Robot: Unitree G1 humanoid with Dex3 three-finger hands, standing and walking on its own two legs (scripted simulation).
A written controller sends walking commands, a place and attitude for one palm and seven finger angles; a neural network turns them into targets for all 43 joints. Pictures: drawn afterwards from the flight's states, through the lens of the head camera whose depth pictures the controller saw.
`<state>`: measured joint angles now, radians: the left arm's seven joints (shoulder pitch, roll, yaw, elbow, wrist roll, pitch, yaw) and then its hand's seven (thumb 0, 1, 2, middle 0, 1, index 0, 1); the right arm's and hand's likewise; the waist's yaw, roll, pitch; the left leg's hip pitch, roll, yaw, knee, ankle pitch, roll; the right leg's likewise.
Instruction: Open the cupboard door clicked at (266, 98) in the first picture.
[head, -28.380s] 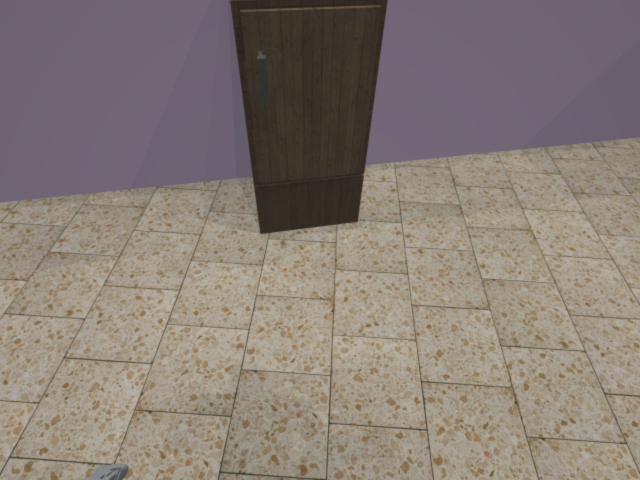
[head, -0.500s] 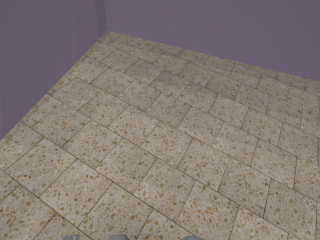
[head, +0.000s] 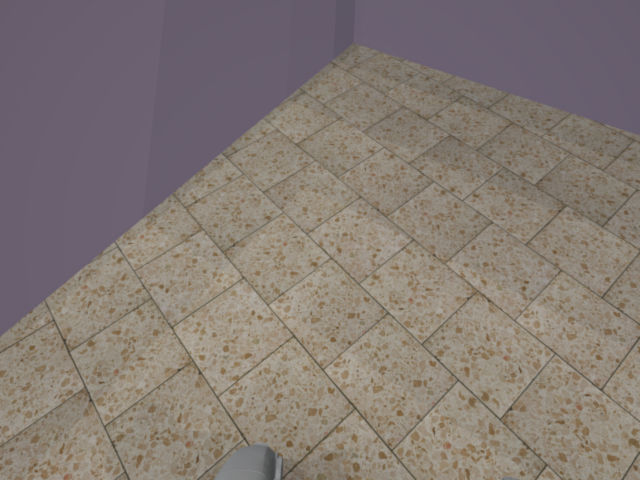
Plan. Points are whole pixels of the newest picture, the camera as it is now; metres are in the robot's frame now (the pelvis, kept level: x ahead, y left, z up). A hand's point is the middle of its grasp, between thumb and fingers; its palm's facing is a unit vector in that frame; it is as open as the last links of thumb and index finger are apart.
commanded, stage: turn to face it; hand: left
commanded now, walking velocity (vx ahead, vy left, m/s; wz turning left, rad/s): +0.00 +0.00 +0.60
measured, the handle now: out of the picture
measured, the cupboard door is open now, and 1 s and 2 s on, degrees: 45 45 45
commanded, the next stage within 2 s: none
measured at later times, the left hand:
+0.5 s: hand out of the picture +0.05 +0.22 -0.16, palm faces +0.28 -0.90 -0.32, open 7.4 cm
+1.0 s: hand out of the picture -0.04 +0.19 -0.18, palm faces +0.58 -0.78 -0.24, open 7.4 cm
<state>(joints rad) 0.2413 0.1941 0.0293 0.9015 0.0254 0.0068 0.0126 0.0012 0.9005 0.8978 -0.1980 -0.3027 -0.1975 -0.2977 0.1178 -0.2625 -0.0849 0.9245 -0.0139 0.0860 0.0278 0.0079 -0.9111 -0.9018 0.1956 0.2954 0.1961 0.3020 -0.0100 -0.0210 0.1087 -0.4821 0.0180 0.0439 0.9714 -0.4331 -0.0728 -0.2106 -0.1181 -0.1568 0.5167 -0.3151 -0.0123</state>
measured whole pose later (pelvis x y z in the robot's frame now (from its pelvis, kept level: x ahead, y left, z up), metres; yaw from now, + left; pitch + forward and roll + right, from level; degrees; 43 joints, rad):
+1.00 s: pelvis +0.02 -0.03 -0.01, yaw +35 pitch +1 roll +0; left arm 0.17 0.27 0.07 0.91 0.02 0.06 0.00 0.00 0.90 0.90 -0.20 -0.30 -0.20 -0.30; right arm 0.14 -0.21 -0.05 0.90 -0.02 0.04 0.00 0.00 -0.91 -0.90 0.20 0.30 0.20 0.30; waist 0.00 -0.05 0.10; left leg -0.32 0.00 0.00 0.57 -0.26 0.01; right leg -0.49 -0.10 -0.03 1.10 -0.44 0.08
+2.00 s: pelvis +0.08 -0.07 -0.02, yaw +69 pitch +1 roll +0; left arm 0.12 0.25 0.06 0.85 0.02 0.01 0.01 0.00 0.90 0.90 -0.20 -0.30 -0.20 -0.30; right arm 0.19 -0.23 -0.07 0.93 -0.02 0.07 0.01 0.01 -0.90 -0.90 0.20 0.30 0.20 0.30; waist -0.02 0.03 0.08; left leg -0.40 -0.05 -0.13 0.67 -0.34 -0.02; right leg -0.29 -0.03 -0.02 0.57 -0.32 0.03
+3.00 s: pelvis +0.13 -0.06 +0.00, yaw +98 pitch -1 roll +2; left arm 0.26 0.17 0.03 0.95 0.03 -0.01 0.01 0.00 0.92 0.90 -0.20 -0.30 -0.20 -0.30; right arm 0.18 -0.23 -0.07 1.00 -0.02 0.08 0.01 0.01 -0.91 -0.90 0.20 0.30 0.20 0.30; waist 0.00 -0.01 0.08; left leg -0.42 0.01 0.00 0.98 -0.43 -0.05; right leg -0.19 -0.07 -0.13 0.48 -0.28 -0.03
